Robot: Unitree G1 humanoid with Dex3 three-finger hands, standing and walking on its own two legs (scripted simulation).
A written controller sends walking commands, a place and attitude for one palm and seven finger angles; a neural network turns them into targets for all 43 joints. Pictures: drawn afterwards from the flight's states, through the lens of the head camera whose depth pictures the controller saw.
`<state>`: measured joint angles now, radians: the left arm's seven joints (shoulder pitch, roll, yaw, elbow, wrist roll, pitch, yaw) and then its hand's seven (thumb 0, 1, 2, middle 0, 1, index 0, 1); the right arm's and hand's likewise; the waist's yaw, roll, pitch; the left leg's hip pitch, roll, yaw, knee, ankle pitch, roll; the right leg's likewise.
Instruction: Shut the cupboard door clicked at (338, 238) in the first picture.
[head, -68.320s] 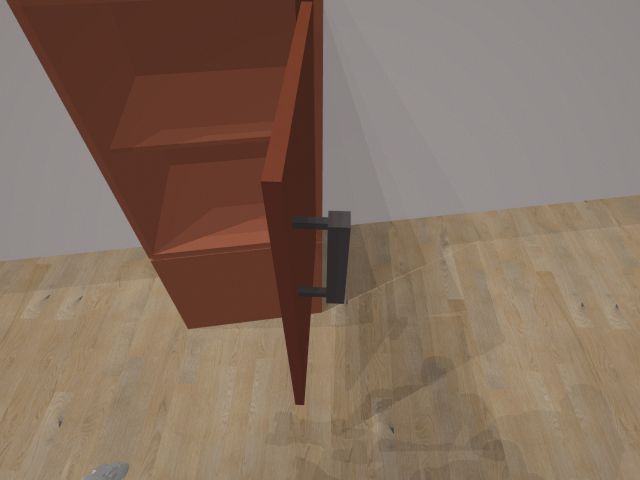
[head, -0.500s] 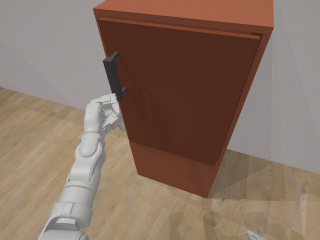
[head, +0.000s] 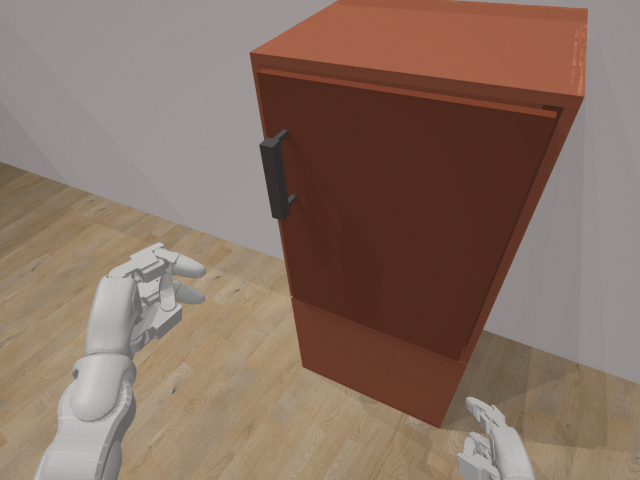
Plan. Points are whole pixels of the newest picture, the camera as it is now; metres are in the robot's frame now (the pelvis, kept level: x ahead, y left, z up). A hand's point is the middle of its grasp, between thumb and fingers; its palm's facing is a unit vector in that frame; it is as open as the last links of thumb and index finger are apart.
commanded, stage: draw the hand back to the body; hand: left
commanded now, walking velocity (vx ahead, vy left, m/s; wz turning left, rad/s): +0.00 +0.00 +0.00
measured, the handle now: (282, 175) +0.59 +0.14 +0.08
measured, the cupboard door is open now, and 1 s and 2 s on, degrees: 0 0 0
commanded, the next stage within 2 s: step back with the hand held close in 0.70 s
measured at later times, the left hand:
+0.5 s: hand (58, 354) +0.18 +0.28 +0.15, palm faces +0.49 -0.77 -0.40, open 7.1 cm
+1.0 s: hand (68, 344) +0.19 +0.27 +0.15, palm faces +0.43 -0.79 -0.45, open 7.4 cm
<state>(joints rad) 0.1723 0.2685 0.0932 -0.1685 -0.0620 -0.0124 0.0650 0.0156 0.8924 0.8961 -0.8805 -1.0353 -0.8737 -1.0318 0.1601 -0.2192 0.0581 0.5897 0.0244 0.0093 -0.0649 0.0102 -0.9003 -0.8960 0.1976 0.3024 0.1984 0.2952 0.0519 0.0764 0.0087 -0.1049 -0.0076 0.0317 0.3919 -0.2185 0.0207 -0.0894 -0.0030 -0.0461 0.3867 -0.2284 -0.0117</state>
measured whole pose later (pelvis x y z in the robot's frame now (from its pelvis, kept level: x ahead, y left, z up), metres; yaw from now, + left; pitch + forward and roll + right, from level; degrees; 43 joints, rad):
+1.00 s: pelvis +0.00 +0.01 +0.00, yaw +0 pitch +0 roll -1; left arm 0.50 0.36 0.36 -0.37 -0.06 -0.12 0.11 0.01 0.89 0.90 -0.21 -0.30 -0.21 -0.30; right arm 0.19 -0.25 0.00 0.61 0.02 -0.02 -0.08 0.01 -0.90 -0.90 0.20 0.30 0.20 0.30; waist 0.03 0.09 -0.04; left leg -0.23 0.00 0.03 0.49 -0.26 0.03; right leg -0.18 0.00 -0.05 0.42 -0.23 0.00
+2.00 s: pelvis -0.14 +0.03 -0.02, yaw +3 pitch +2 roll -6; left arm 0.52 0.46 0.49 -0.52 -0.04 -0.28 0.16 0.01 0.88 0.90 -0.22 -0.30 -0.21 -0.30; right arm 0.22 -0.18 -0.02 0.63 0.00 -0.10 -0.07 0.01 -0.90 -0.90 0.20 0.30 0.20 0.30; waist -0.01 0.03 -0.03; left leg -0.53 0.06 0.03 0.56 -0.07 0.07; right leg -0.36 0.09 0.00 0.90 -0.47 0.02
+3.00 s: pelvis -0.26 +0.10 -0.01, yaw -4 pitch -1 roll -1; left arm 0.53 0.40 0.40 -0.51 -0.04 -0.13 0.15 0.02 0.89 0.90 -0.21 -0.30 -0.20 -0.30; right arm 0.24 -0.13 0.04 0.62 -0.01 -0.10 -0.05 0.01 -0.90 -0.90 0.20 0.30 0.20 0.30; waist -0.04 -0.05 -0.02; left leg -0.28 0.04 0.06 0.50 -0.21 0.01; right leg -0.35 0.04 -0.04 0.75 -0.38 0.00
